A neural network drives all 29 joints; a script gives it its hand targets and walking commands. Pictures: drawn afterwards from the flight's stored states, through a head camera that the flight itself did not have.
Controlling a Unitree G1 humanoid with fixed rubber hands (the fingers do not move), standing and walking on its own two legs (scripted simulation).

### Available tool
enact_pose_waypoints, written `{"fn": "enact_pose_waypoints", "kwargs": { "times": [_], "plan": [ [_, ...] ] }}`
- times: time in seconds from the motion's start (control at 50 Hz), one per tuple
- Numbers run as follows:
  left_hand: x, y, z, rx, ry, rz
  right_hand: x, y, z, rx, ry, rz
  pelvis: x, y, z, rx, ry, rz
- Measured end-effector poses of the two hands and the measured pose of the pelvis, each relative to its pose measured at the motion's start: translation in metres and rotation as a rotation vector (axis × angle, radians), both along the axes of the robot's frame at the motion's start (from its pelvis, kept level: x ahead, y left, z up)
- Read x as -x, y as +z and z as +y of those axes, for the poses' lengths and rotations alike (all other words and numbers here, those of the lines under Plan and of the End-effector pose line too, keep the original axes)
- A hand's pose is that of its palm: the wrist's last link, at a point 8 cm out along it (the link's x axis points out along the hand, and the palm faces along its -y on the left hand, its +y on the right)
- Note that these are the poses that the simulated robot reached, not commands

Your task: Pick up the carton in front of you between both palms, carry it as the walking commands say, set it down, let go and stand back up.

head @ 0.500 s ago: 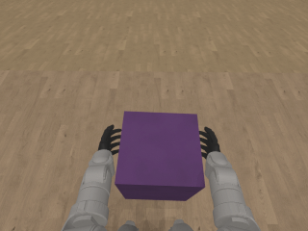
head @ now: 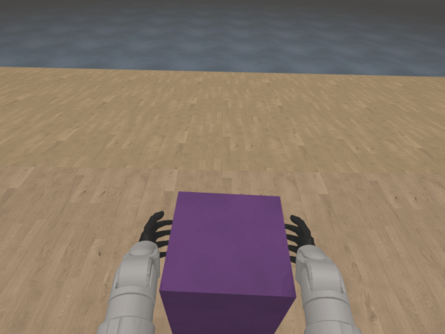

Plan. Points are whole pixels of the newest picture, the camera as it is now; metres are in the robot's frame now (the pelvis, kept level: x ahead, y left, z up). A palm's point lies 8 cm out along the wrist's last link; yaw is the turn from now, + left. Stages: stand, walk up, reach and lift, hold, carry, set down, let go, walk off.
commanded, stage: reach and lift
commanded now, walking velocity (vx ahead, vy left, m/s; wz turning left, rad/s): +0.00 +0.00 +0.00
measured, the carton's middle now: (225, 268) +0.29 +0.00 -0.05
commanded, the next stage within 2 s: hold in 0.88 s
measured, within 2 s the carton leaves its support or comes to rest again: neither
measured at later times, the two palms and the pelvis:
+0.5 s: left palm (149, 244) +0.29 +0.15 +0.03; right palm (306, 248) +0.29 -0.15 +0.03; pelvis +0.00 +0.00 +0.00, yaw +0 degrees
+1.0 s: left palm (146, 240) +0.29 +0.15 +0.05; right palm (308, 244) +0.29 -0.15 +0.05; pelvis +0.01 +0.00 +0.01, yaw +0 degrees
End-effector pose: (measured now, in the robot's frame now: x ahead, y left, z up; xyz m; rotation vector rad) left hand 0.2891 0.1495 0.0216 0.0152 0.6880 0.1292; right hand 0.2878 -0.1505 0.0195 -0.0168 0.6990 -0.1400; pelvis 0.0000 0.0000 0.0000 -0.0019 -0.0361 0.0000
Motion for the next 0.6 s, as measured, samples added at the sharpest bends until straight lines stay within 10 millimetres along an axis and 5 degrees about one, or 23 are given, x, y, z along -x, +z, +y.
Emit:
{"fn": "enact_pose_waypoints", "kwargs": {
  "times": [0.22,0.6],
  "plan": [
    [0.0,0.002,-0.002,-0.004,0.002,-0.001,-0.001,0.002,-0.002,0.003,0.004,-0.001,0.01,-0.001,-0.001,-0.001,0.0,-0.015],
    [-0.006,0.01,-0.001,-0.017,-0.011,0.0,-0.006,0.011,-0.001,0.014,0.011,-0.001,-0.007,0.005,-0.001,0.0,0.002,-0.025]
  ]
}}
